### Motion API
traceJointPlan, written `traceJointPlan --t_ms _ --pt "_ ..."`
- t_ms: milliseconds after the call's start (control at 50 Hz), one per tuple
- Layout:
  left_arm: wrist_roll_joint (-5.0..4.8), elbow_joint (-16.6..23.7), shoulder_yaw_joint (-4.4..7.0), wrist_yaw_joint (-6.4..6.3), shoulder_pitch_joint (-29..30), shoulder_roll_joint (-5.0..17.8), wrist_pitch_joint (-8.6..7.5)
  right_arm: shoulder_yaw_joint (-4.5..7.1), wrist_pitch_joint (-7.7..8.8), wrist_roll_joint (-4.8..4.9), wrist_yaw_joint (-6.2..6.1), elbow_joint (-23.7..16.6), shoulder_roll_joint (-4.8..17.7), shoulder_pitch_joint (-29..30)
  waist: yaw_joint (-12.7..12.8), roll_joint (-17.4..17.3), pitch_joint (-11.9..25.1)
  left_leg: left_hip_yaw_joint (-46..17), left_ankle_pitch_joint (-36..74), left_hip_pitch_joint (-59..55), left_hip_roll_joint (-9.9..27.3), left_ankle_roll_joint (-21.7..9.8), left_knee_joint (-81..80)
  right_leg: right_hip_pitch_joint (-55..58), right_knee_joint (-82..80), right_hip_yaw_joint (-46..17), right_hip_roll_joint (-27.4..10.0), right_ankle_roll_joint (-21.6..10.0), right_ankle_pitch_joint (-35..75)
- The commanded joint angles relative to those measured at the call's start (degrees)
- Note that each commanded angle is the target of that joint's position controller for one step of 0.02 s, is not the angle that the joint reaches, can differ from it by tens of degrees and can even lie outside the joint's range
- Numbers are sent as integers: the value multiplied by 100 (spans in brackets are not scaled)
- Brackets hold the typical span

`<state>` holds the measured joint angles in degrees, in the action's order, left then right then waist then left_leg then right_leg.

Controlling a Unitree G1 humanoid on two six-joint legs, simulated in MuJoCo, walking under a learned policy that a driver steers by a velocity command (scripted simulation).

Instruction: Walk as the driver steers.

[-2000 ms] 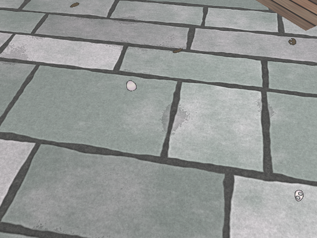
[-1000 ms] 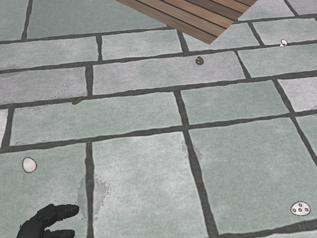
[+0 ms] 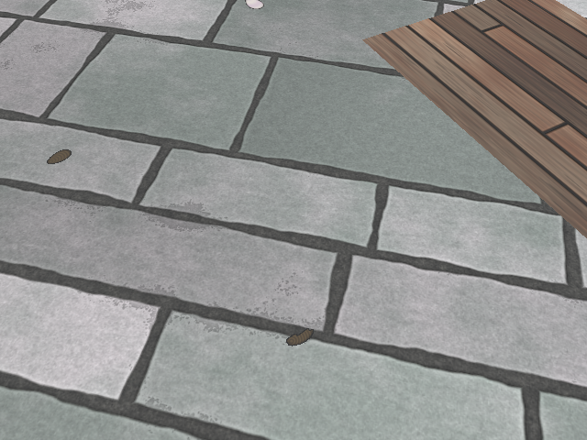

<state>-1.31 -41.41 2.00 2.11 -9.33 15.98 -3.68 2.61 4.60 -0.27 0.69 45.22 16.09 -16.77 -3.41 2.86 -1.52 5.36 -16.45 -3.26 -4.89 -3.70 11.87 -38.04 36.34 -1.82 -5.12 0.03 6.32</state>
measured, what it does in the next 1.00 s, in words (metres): walks ahead, turning right: right foot, then left foot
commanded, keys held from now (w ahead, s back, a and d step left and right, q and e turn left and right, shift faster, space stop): w+e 0.62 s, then w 0.38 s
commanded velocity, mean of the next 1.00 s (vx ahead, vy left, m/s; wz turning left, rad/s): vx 0.50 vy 0.00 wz -0.42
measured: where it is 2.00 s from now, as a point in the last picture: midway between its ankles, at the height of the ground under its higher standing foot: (374, 333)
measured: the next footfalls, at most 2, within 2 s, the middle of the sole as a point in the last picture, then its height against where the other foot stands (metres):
right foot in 0.12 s outside the picture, level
left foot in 0.58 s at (274, 409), level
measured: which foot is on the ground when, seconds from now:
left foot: down 0.00-0.14, up 0.16-0.56, down 0.58-1.00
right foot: up 0.00-0.10, down 0.12-0.58, up 0.60-1.00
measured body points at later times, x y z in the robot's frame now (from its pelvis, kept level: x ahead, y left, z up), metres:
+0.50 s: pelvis +0.30 -0.04 +0.00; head +0.33 -0.06 +0.45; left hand +0.44 +0.23 -0.10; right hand +0.44 -0.33 -0.08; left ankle +0.51 +0.07 -0.70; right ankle +0.21 -0.12 -0.74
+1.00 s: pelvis +0.55 -0.11 +0.00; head +0.58 -0.12 +0.45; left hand +0.87 -0.02 -0.07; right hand +0.41 -0.35 -0.12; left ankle +0.52 +0.05 -0.74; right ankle +0.63 -0.30 -0.71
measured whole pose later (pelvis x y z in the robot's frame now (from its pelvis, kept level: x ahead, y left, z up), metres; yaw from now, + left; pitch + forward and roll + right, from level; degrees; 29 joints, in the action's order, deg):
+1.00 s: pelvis +0.55 -0.11 +0.00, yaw -27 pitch +2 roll +2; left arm -1.0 -35.2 1.7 2.0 -4.1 15.1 -3.1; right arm 2.9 4.1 1.4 0.7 49.9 16.7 -22.9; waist -6.7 2.3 -1.2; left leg 3.5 -17.1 -0.5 -0.7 0.2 14.7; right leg -33.3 34.2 -1.4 -3.6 -0.8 -3.3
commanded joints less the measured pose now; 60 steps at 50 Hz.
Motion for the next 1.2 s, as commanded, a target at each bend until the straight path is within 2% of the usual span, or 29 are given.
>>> traceJointPlan --t_ms 20,80,120,140,160,180,200,220,240,320,400,480,560,580,600,620,640,680,700,740,860,980,1020,1060,1080,1100,1120,1140,1200 --pt "11 732 59 142 873 352 -116 269 -62 52 -61 -94 970 -223 -202 -446 -366 -301 2870 -278 1908 -622 -18 -394 -285 143 113 -204 -450" --pt "48 797 178 191 412 589 -63 330 -202 72 -168 -137 1184 -65 189 -760 144 -58 5599 -580 1906 -401 1122 453 -256 633 585 -519 -1443" --pt "29 515 471 88 -1123 1135 -16 290 -259 53 -265 -229 1153 45 1052 -577 1039 245 5621 467 1599 -61 3382 2862 -599 387 738 -937 -1056" --pt "53 478 658 11 -1675 1836 3 92 -117 -59 -209 -514 601 -520 893 653 1861 270 2472 3000 786 337 5723 5375 -566 -2269 -766 -1950 -1380" --pt "-10 531 550 0 -1725 1521 -14 0 90 -119 -91 -488 510 -403 907 840 2565 -828 -1556 4216 -20 438 6767 6278 -1518 -4533 -1422 -2461 -1739" --pt "38 534 439 -18 -1611 1189 -12 116 242 135 24 -647 921 136 1081 472 2001 -1302 -1293 4818 390 317 6961 5993 -1710 -3841 -1268 -2119 -2080" --pt "42 574 406 -37 -1288 1062 -15 77 325 214 54 -783 894 480 956 41 1294 -1197 -846 4888 654 239 6553 5161 -1786 -3097 -1052 -1904 -1904" --pt "37 630 369 -44 -925 959 -1 77 347 107 26 -807 838 618 706 -385 723 -1094 -576 4724 851 262 5936 4256 -1908 -2547 -817 -1758 -1356" --pt "89 712 318 -61 -673 826 -8 126 302 10 -7 -793 890 562 493 -295 502 -1081 -362 4334 1009 324 5533 3620 -2044 -2198 -653 -1707 -800" --pt "86 743 346 -162 -445 934 -24 78 91 -76 -69 -761 656 359 214 -27 282 -859 78 3760 1000 751 4561 2428 -2345 -1540 -297 -1756 60" --pt "22 587 404 -273 -713 1085 44 -33 111 -58 -53 -952 412 1276 574 138 170 -764 1719 3250 689 884 2705 2030 -2230 -1117 120 -1361 -549" --pt "-34 425 422 -301 -1061 1082 120 46 195 64 24 -1066 622 1672 712 257 229 -994 1987 2931 502 787 1850 2479 -1850 -1716 -88 -1174 -1257" --pt "13 453 383 -306 -919 876 169 246 288 72 15 -883 919 896 201 439 409 -962 1321 1859 544 357 1403 2697 -928 -2136 -62 -857 -1307" --pt "53 514 267 -280 -936 558 150 331 318 -24 -29 -823 1136 249 -105 129 979 -1451 1067 709 1135 52 1440 2326 201 -1807 253 -654 -1535" --pt "39 635 136 -277 -1542 126 111 442 278 -129 -66 -755 1603 -376 -9 -1193 1777 -3423 300 -1226 2434 -654 1201 759 2114 -991 1044 -251 -3333" --pt "-91 729 143 -280 -1772 420 71 466 206 -7 -4 -571 1554 -652 37 -2246 1891 -5368 -1408 -1560 3039 -1122 623 -536 3370 -759 889 -124 -4129" --pt "-111 599 262 -293 -1416 892 90 340 193 38 0 -667 1052 -372 -112 -1394 1139 -4801 -1970 -943 2735 -913 412 -798 3806 -902 601 -72 -3583" --pt "32 707 282 -289 -702 864 111 216 136 -32 2 -636 711 38 -48 -776 311 -3213 -599 285 2183 -648 331 -581 3566 -640 313 -46 -2811" --pt "51 743 288 -266 -600 768 106 168 134 -62 -2 -589 585 138 57 -810 131 -2755 -58 655 1973 -633 201 -401 3300 -639 189 -60 -2600" --pt "2 721 245 -217 -685 558 118 153 169 -37 -3 -491 520 171 200 -1017 98 -2216 577 985 1794 -698 -3 -56 2884 -518 102 -48 -2477" --pt "91 892 71 -120 108 215 30 244 140 90 -17 -176 908 14 82 -727 14 -1300 1712 969 1755 -827 -320 66 918 -112 -15 39 -1281" --pt "5 1135 81 6 979 300 -52 261 -7 196 -17 198 1096 -501 -143 -776 -182 -1062 1901 551 1920 -626 -145 538 -339 130 208 -127 -884" --pt "38 1133 138 27 872 423 -73 279 -84 200 -43 274 1165 -465 46 -816 -145 -1007 2769 311 1960 -489 246 905 -650 192 334 -298 -1129" --pt "180 778 330 -24 -269 762 -89 235 -132 186 -91 265 1092 -383 675 -684 649 -585 4387 553 1492 -138 1783 2742 -1108 402 594 -570 -381" --pt "280 637 426 -95 -1084 1153 -68 116 -91 16 -115 86 825 -340 960 -176 1466 -387 2906 1581 1163 160 3234 4382 -720 -506 -347 -883 1389" --pt "332 630 453 -121 -1192 1544 -6 -114 -20 -72 -66 52 198 -1132 613 1380 2263 -395 -1572 3538 274 589 5310 6082 -817 -2716 -1916 -1991 2500" --pt "223 584 380 -103 -1344 1091 51 30 11 44 -46 264 787 -1066 862 801 2610 -1181 -2107 3711 377 624 6050 5838 -1034 -3029 -1851 -2099 2331" --pt "178 592 291 -98 -923 895 51 100 6 180 -36 139 983 -596 776 559 1730 -1093 -1867 4082 626 610 6182 5212 -1068 -2119 -1590 -1880 2639" --pt "177 525 173 -74 -105 510 15 88 -157 52 -129 90 738 -137 298 64 821 -922 -979 3458 1070 689 5185 3365 -1630 -1078 -929 -1442 2461"
Over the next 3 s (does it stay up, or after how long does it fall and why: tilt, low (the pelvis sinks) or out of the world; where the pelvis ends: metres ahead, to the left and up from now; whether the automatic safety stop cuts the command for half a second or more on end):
stays up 0.70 -0.26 0.01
